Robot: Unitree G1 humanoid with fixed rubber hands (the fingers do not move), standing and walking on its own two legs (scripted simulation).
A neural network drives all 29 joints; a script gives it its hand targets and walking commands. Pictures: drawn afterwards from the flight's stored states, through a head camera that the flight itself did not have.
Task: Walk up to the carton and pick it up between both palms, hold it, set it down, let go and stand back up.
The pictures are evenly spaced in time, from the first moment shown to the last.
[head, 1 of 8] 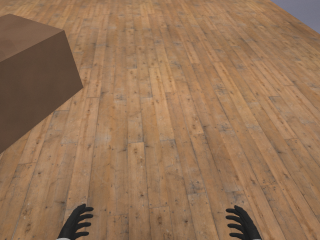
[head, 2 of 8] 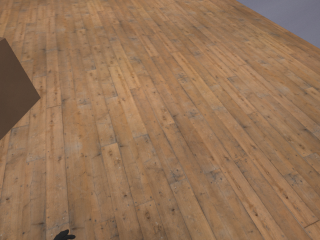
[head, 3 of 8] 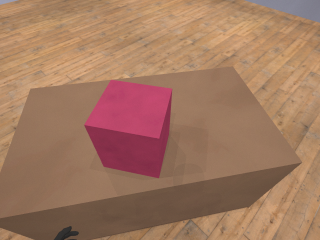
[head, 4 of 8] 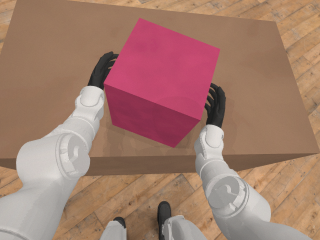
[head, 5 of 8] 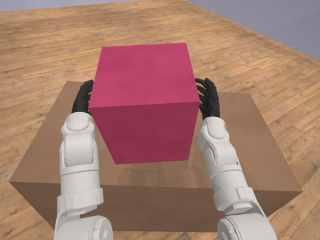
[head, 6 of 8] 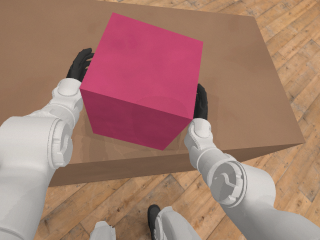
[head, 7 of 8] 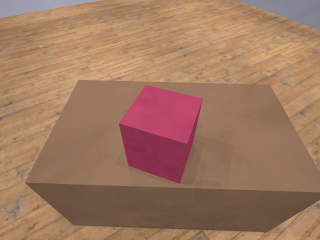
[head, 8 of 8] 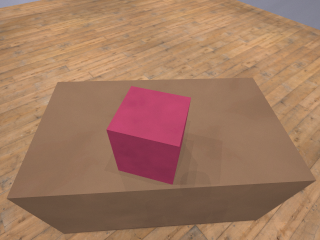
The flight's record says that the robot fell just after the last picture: no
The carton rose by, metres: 0.23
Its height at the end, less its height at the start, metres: +0.00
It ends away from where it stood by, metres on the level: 0.03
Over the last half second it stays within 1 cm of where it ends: yes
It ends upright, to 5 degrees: yes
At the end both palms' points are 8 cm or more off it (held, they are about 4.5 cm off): yes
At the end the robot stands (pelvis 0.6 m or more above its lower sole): yes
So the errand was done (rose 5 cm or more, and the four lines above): yes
